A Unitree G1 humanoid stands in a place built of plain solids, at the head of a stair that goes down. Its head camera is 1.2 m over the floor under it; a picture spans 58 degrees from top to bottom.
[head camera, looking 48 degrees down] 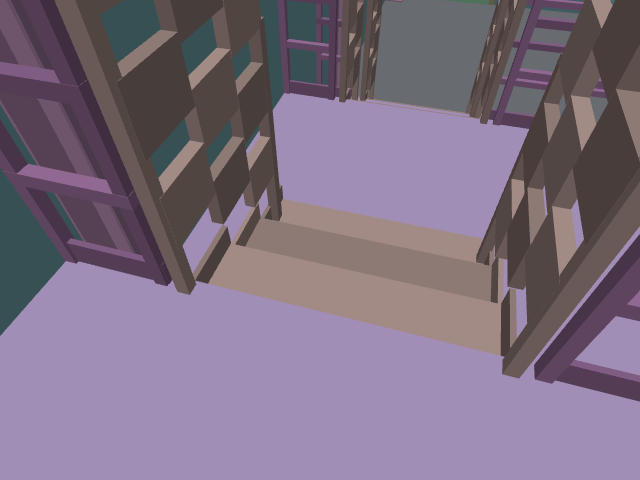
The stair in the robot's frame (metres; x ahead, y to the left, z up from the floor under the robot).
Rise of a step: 0.14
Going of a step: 0.30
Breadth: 1.12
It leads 16 degrees to the right of straight ahead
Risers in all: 4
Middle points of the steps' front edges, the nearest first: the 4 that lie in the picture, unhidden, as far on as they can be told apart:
0.75 -0.07 0.00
1.04 -0.15 -0.14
1.33 -0.23 -0.28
1.62 -0.31 -0.42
